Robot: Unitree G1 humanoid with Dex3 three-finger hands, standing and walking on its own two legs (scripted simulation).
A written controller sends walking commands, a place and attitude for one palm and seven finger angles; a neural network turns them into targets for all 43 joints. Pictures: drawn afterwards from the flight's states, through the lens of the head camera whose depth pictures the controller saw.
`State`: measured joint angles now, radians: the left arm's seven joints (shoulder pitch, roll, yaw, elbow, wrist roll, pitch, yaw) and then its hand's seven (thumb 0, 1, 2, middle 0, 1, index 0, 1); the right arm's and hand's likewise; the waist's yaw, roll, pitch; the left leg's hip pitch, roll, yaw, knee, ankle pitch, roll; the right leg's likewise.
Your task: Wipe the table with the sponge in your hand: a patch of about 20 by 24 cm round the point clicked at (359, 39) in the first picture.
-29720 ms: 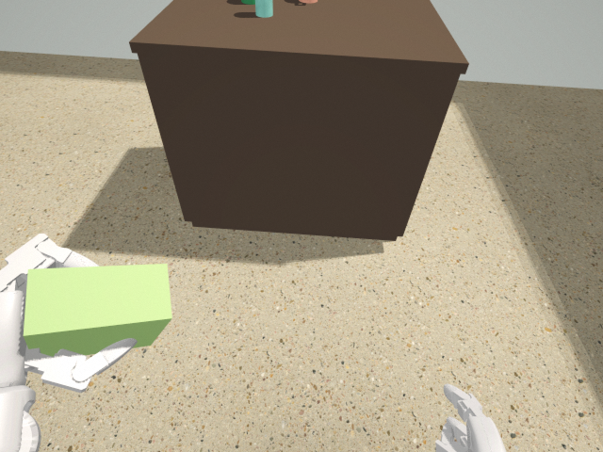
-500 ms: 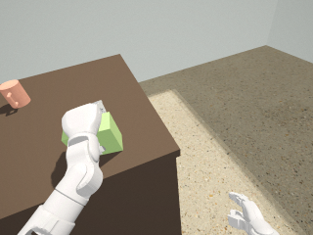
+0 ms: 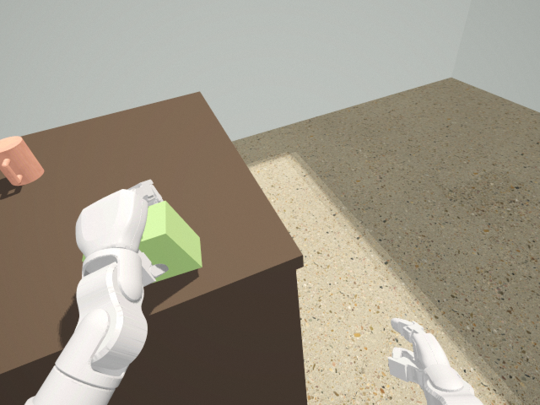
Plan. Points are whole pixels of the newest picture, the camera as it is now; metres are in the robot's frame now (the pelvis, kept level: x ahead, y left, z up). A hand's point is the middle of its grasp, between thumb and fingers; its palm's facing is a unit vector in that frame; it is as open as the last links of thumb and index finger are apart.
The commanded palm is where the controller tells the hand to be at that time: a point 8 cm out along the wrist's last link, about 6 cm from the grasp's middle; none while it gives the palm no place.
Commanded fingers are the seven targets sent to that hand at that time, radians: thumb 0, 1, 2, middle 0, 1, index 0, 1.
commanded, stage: slide back across to the middle lane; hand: left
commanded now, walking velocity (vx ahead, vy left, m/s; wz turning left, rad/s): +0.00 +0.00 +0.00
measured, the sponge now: (153, 253) +0.29 +0.21 +0.12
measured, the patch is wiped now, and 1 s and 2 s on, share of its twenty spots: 0.95 0.95 0.95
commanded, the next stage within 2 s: wipe forward along the middle lane in 0.30 s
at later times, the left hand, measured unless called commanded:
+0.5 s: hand (84, 259) +0.25 +0.28 +0.16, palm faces +0.17 -0.12 -0.98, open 9.8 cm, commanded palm +0.22 +0.28 +0.21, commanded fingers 0.00 0.10 1.30 -1.20 -1.60 -1.20 -1.60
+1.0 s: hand (96, 228) +0.31 +0.30 +0.15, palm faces +0.05 -0.05 -1.00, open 9.8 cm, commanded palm +0.28 +0.31 +0.19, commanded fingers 0.00 0.10 1.30 -1.20 -1.60 -1.20 -1.60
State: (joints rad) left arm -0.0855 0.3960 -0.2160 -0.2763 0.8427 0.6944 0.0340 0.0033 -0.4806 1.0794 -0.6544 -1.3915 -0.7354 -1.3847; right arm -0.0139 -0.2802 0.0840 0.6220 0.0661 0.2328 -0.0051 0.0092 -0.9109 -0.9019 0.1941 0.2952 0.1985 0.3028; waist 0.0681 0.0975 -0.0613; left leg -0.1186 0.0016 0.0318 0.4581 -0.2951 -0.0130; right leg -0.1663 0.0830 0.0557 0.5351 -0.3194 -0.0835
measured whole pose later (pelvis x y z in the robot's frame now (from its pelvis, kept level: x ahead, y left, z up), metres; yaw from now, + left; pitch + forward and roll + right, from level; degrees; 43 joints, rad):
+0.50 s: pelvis -0.02 +0.01 +0.00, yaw +2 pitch -4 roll +1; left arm -0.09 0.51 -0.15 -0.21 0.84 0.70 -0.07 -0.02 -0.50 1.08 -0.70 -1.36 -0.77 -1.35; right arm -0.01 -0.30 0.08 0.65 0.06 0.19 -0.07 0.01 -0.91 -0.90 0.19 0.30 0.20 0.30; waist 0.09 0.11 -0.03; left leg -0.12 -0.01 0.00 0.45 -0.27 0.00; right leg -0.15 0.07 0.03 0.51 -0.29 -0.07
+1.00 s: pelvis -0.02 +0.01 +0.00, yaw +4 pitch -1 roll +1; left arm -0.43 0.49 -0.20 0.21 0.93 0.53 -0.13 0.00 -0.53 1.09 -0.73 -1.32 -0.80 -1.32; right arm 0.06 -0.30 0.09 0.69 0.06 0.13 -0.09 0.01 -0.91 -0.90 0.20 0.30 0.20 0.30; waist 0.08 0.09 -0.04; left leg -0.18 -0.03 -0.03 0.43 -0.24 0.00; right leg -0.18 0.05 0.00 0.47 -0.27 -0.06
